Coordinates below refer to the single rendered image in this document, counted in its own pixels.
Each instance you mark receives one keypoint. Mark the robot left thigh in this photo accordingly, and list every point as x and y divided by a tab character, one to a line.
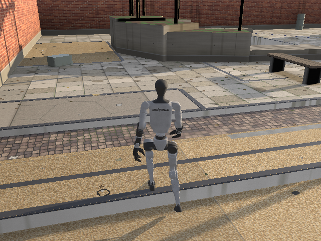
148	146

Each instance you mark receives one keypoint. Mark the right robot shin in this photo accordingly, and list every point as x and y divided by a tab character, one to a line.
176	188

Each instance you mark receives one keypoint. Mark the left robot upper arm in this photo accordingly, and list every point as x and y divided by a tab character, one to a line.
142	116

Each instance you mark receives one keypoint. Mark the right robot upper arm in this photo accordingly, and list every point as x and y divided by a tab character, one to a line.
178	114

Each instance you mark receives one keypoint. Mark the right robot forearm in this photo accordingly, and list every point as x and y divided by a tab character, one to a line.
179	130

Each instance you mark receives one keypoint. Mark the robot right hand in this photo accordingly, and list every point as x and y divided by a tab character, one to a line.
175	132

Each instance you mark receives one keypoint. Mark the robot left hand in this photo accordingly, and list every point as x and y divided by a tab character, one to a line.
136	156

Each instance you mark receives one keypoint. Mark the left robot forearm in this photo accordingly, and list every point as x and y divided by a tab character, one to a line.
138	137

